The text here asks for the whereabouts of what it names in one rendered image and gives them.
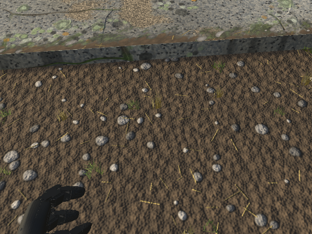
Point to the robot left hand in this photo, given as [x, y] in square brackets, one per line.
[40, 216]

